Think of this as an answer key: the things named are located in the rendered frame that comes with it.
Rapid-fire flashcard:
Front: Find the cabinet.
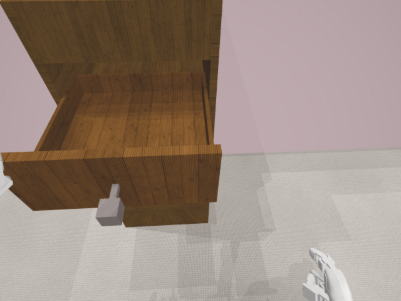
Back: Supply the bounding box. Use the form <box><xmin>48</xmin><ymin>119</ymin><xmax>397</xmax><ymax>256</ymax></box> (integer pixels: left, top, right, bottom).
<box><xmin>0</xmin><ymin>0</ymin><xmax>222</xmax><ymax>227</ymax></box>

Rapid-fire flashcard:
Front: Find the handle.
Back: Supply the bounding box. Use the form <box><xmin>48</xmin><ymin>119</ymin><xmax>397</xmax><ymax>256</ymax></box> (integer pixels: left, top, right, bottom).
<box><xmin>95</xmin><ymin>184</ymin><xmax>125</xmax><ymax>226</ymax></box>

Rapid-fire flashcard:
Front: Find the drawer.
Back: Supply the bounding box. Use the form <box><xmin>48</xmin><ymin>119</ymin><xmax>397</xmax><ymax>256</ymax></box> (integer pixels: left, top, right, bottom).
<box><xmin>1</xmin><ymin>71</ymin><xmax>222</xmax><ymax>211</ymax></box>

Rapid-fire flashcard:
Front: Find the left robot hand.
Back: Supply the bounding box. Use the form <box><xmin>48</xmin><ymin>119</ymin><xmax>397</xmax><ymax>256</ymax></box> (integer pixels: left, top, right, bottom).
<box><xmin>0</xmin><ymin>152</ymin><xmax>13</xmax><ymax>196</ymax></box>

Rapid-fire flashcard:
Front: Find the right robot hand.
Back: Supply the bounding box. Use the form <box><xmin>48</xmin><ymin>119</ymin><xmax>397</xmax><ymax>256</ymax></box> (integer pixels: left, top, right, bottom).
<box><xmin>303</xmin><ymin>248</ymin><xmax>353</xmax><ymax>301</ymax></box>

